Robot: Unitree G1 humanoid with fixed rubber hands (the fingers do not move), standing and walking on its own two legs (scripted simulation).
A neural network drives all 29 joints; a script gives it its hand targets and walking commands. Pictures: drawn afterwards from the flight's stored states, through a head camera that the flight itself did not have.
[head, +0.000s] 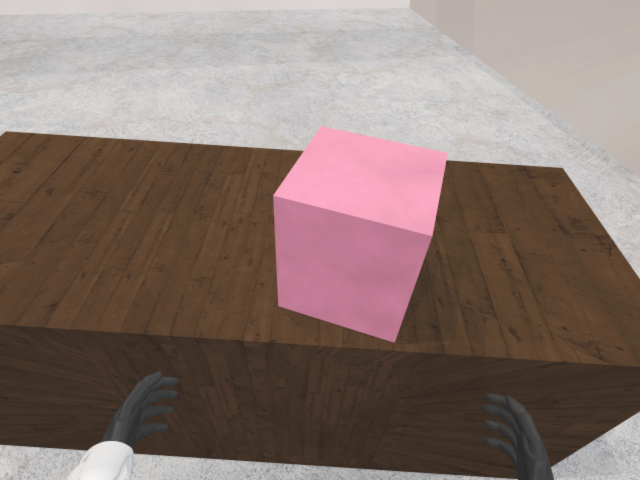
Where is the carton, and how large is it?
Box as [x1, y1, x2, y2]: [273, 126, 447, 342]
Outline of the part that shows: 321,126 273,195 278,305 394,342 432,235 447,153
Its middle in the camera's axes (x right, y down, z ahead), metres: +0.07 -0.01 +0.65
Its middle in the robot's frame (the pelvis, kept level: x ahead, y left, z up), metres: +0.50 -0.04 +0.02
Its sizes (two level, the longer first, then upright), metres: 0.210 0.200 0.250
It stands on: a pedestal, 0.66 m high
